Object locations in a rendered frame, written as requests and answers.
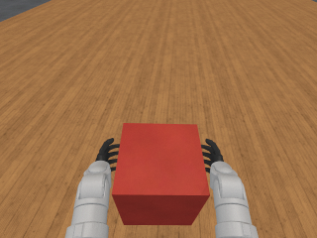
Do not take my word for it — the carton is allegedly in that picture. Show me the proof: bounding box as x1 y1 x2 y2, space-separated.
112 123 210 225

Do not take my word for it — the robot right forearm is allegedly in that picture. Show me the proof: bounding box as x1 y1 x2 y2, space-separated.
209 161 259 238

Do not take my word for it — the robot left hand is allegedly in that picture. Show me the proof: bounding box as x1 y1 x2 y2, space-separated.
95 138 120 172

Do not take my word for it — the robot left forearm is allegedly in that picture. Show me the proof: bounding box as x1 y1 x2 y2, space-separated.
64 161 112 238

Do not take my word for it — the robot right hand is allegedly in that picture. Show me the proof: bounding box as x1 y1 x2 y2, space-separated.
201 139 224 174

